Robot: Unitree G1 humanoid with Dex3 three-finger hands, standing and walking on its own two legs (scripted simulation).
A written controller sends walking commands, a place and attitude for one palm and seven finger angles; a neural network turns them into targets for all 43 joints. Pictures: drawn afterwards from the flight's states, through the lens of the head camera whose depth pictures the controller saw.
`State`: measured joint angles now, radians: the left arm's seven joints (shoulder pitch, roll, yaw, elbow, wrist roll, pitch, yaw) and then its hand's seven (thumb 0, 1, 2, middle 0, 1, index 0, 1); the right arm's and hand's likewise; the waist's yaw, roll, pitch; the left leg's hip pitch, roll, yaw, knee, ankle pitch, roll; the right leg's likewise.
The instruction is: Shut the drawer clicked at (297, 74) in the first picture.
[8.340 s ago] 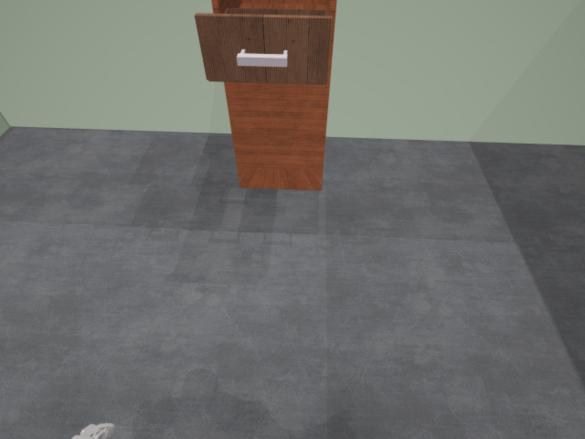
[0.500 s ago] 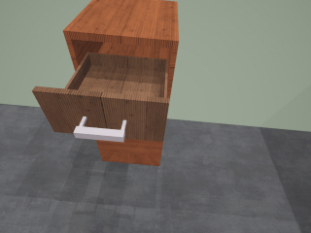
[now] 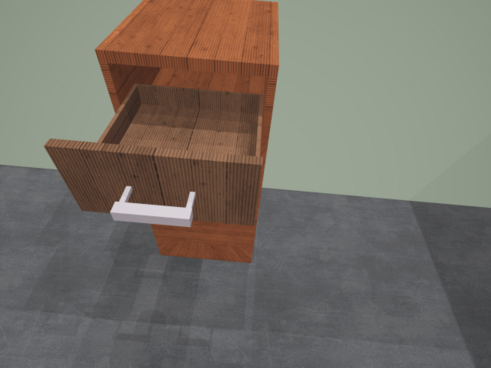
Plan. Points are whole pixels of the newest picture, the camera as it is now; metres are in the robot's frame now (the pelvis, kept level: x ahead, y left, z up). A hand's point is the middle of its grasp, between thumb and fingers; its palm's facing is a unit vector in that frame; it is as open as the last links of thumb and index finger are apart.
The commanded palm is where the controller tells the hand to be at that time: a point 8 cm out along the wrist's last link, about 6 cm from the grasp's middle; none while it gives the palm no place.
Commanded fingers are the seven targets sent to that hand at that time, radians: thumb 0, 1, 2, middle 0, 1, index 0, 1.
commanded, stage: shuffle to correct the standing spot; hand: left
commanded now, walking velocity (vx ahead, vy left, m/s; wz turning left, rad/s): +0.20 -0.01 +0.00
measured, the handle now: (156, 204) +0.38 +0.19 +0.04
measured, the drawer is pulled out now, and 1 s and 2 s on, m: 0.29 0.29 0.29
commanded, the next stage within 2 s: come to a stop and stand still in 0.22 s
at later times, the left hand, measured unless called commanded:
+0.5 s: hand out of the picture +0.04 +0.14 -0.18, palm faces +0.05 -0.98 -0.17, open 7.4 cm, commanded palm none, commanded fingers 0.00 0.90 0.90 -0.20 -0.30 -0.20 -0.30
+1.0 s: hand out of the picture +0.05 +0.15 -0.18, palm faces +0.03 -0.98 -0.20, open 7.3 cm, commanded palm none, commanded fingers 0.00 0.90 0.90 -0.20 -0.30 -0.20 -0.30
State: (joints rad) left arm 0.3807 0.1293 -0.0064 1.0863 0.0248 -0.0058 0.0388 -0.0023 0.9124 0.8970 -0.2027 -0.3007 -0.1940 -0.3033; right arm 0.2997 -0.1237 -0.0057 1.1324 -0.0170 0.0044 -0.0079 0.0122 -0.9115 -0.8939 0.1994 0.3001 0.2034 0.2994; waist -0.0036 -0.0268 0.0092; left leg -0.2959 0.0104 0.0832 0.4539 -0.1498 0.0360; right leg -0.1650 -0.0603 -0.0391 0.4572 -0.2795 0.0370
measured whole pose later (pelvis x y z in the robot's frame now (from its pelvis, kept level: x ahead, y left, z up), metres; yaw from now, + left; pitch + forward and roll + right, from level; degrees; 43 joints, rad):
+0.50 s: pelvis +0.07 -0.02 -0.01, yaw -1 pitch +1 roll +1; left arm 0.38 0.12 0.01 1.08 0.02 -0.03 0.04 0.00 0.91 0.90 -0.20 -0.30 -0.19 -0.30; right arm 0.30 -0.13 0.00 1.13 -0.01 -0.02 -0.03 0.02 -0.92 -0.89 0.20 0.30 0.20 0.30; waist 0.00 -0.02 0.01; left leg -0.28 0.02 0.09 0.59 -0.32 0.01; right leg -0.13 -0.07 -0.06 0.55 -0.42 0.04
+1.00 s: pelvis +0.03 -0.02 +0.00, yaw +0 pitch -2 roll +0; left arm 0.30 0.16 0.00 1.02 0.02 0.01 0.04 0.00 0.92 0.90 -0.20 -0.30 -0.19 -0.30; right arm 0.20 -0.17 -0.01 1.07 -0.01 0.02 -0.02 0.00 -0.92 -0.89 0.20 0.30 0.20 0.30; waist 0.01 -0.02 0.01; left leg -0.24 0.03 0.11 0.48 -0.21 0.01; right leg -0.11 -0.05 -0.07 0.49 -0.34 0.02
